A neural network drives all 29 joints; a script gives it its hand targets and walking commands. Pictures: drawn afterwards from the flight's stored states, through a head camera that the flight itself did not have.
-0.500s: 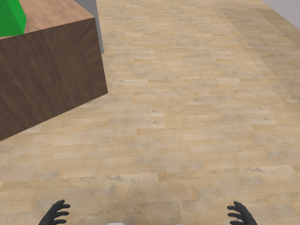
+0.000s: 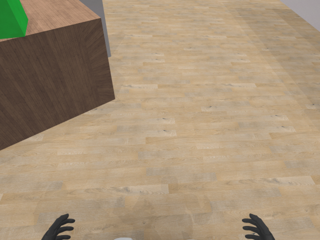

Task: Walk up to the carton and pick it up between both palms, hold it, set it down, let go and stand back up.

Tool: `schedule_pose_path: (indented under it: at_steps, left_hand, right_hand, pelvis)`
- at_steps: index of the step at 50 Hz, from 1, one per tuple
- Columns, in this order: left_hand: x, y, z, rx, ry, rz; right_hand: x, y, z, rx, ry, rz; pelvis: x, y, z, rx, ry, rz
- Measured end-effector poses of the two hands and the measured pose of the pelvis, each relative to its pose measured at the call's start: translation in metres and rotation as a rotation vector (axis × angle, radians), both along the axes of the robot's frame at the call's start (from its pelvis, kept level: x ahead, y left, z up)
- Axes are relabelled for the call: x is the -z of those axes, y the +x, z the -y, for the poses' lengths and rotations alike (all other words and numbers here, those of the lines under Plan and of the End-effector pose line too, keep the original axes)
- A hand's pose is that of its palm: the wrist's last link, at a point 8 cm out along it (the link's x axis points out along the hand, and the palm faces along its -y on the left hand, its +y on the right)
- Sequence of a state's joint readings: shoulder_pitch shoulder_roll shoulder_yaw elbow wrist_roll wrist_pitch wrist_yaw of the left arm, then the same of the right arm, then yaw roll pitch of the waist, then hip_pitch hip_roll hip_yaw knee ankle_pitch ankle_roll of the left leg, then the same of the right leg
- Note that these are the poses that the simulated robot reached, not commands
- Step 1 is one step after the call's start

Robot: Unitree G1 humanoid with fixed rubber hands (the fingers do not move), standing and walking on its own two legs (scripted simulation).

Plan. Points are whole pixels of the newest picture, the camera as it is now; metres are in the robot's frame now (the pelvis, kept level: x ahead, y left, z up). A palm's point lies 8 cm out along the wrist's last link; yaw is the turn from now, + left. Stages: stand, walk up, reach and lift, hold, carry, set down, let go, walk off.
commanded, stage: stand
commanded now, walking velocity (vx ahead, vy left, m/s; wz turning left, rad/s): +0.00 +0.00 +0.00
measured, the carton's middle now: out of the picture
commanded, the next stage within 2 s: walk up in 0.10 s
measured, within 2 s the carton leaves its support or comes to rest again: neither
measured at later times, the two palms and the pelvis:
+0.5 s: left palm out of the picture +0.08 +0.34 -0.09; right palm out of the picture +0.12 -0.28 -0.09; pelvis +0.02 +0.03 +0.00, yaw +4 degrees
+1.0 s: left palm out of the picture +0.10 +0.55 -0.10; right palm (200, 214) +0.19 -0.10 -0.06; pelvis +0.09 +0.21 +0.01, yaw +19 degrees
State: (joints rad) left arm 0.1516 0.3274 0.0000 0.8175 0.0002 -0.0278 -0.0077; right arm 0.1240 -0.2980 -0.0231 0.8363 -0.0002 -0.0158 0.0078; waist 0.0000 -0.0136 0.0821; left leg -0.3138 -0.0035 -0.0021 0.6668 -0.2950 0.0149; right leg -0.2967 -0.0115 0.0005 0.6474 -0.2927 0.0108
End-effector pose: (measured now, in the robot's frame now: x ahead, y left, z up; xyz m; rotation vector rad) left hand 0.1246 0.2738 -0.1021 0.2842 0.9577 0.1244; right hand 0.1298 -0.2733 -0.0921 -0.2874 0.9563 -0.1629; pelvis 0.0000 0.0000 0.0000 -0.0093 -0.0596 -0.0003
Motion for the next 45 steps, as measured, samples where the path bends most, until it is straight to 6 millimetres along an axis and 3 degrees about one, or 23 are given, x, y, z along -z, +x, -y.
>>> schedule_pose_path:
  at_steps: [15,18,24,27,31,35,40,45]
  left_hand:
    - [0.0,0.001,0.0,-0.001,0.0,-0.003]
    - [-0.003,-0.006,-0.008,-0.015,0.014,0.009]
    - [-0.013,-0.037,-0.059,-0.075,0.102,-0.043]
    - [-0.012,-0.049,-0.091,-0.097,0.124,-0.072]
    - [0.001,-0.059,-0.136,-0.12,0.121,-0.106]
    - [0.024,-0.052,-0.186,-0.155,0.105,-0.109]
    - [0.009,-0.028,-0.225,-0.206,0.083,-0.051]
    - [-0.001,-0.022,-0.255,-0.258,0.079,-0.034]
  right_hand:
    - [0.001,-0.002,0.0,-0.002,0.001,-0.011]
    - [0.001,-0.004,0.002,-0.006,0.023,-0.038]
    - [-0.002,-0.011,0.007,0.011,0.007,-0.115]
    - [-0.004,-0.013,-0.001,0.021,-0.021,-0.154]
    - [-0.008,0.002,-0.032,0.012,-0.061,-0.162]
    - [-0.002,0.014,-0.076,-0.031,-0.105,-0.173]
    - [-0.018,0.011,-0.119,-0.12,-0.144,-0.28]
    - [-0.03,0.028,-0.144,-0.16,-0.18,-0.31]
  pelvis:
    - [-0.001,0.001,0.0,0.0,0.0,-0.004]
    - [-0.001,0.004,-0.002,-0.012,0.004,-0.001]
    - [-0.004,0.015,-0.028,-0.057,0.023,0.005]
    - [-0.002,0.023,-0.048,-0.08,0.014,0.007]
    - [0.004,0.033,-0.086,-0.106,-0.011,-0.002]
    - [0.02,0.041,-0.131,-0.151,-0.01,-0.009]
    - [0.004,0.055,-0.166,-0.215,-0.05,-0.04]
    - [-0.006,0.071,-0.193,-0.274,-0.057,-0.05]
